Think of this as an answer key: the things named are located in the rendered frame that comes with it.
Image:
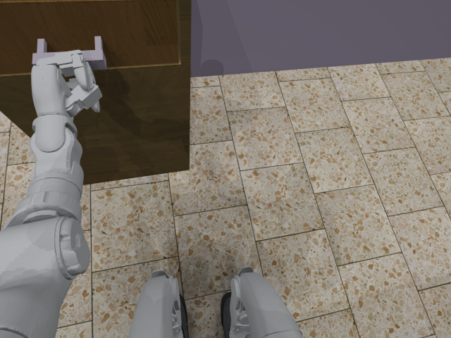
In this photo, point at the robot right shin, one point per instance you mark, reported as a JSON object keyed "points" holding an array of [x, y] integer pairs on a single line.
{"points": [[239, 321]]}

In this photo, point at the left robot forearm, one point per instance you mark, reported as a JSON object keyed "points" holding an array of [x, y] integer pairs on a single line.
{"points": [[55, 188]]}

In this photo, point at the robot left thigh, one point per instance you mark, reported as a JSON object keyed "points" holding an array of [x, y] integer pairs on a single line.
{"points": [[153, 315]]}

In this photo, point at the drawer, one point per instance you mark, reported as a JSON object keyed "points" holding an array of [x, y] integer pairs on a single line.
{"points": [[133, 32]]}

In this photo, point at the left robot hand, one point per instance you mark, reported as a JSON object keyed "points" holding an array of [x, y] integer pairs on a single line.
{"points": [[50, 90]]}

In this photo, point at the left robot upper arm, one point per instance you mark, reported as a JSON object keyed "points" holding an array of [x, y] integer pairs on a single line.
{"points": [[38, 263]]}

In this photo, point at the cabinet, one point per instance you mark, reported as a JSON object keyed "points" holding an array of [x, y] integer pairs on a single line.
{"points": [[143, 127]]}

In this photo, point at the handle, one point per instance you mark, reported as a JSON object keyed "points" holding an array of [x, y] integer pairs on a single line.
{"points": [[95, 58]]}

